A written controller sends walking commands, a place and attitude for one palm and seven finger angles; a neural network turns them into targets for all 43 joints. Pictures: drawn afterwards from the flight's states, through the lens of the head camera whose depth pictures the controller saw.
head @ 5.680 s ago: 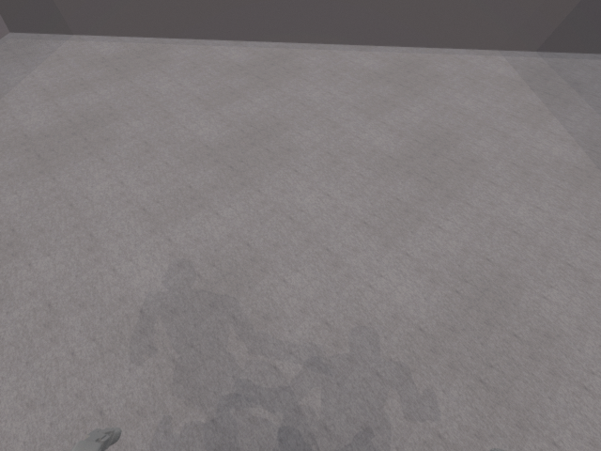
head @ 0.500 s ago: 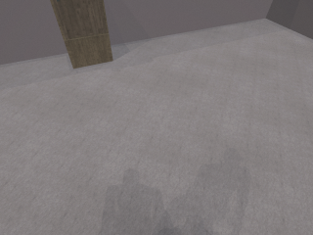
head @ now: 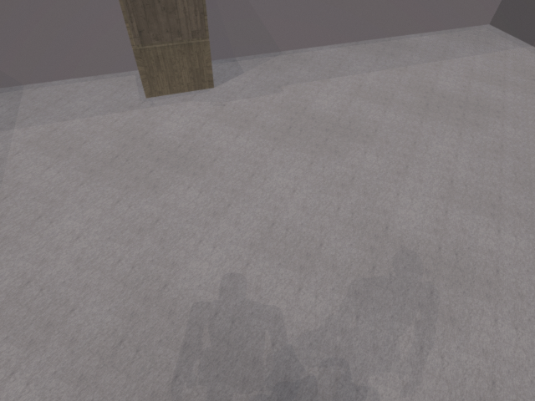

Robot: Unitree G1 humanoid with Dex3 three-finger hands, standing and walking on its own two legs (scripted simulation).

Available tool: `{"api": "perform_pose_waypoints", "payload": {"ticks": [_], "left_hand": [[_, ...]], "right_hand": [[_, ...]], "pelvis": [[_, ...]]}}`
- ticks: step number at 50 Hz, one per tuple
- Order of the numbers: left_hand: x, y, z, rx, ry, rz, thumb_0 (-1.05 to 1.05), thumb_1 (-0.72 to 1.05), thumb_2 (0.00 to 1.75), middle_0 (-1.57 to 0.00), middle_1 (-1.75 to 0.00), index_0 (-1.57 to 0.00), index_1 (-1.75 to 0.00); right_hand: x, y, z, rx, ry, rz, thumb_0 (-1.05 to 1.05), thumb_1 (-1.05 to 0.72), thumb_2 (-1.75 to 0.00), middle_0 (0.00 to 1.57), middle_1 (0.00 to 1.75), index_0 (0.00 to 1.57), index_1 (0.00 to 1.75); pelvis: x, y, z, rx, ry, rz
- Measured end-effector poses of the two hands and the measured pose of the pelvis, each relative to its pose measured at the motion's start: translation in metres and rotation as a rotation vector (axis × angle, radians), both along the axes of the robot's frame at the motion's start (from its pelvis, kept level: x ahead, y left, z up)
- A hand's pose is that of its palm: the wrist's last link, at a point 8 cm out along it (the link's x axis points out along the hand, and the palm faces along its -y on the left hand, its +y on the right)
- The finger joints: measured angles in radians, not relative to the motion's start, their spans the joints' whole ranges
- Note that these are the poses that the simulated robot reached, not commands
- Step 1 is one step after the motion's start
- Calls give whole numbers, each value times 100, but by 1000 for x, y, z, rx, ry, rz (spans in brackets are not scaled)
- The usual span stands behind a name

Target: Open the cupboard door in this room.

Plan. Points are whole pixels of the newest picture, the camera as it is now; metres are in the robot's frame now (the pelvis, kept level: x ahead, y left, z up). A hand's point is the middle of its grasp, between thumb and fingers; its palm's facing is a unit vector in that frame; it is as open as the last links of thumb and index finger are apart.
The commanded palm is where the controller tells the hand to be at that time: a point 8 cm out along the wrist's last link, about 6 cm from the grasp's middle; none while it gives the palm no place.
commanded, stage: turn or walk to find it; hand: left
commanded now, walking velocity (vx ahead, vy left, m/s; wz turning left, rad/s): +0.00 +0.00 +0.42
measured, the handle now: out of the picture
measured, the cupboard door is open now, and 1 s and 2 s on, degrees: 0 0 0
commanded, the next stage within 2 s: stand and wait in 0.04 s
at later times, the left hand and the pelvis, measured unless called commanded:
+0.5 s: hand out of the picture +0.01 +0.18 -0.17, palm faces +0.07 -0.98 -0.19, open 7.4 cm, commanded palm none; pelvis +0.01 +0.00 +0.00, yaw +1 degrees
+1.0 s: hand out of the picture +0.07 +0.21 -0.16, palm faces +0.21 -0.95 -0.25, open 7.4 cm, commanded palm none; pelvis +0.00 -0.01 +0.00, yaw +12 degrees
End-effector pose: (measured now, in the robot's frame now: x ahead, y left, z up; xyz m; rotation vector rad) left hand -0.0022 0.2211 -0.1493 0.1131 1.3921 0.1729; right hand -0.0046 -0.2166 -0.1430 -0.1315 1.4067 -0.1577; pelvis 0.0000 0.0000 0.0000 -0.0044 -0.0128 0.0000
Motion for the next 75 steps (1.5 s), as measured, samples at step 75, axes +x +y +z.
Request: {"api": "perform_pose_waypoints", "payload": {"ticks": [75], "left_hand": [[-101, -63, 20, 78, 16, 446, 1, 91, 90, -20, -30, -20, -30]], "right_hand": [[198, -37, 2, -36, -107, 536, 1, -91, -90, 20, 30, 20, 30]], "pelvis": [[9, -51, 0, 29, 25, 473]]}}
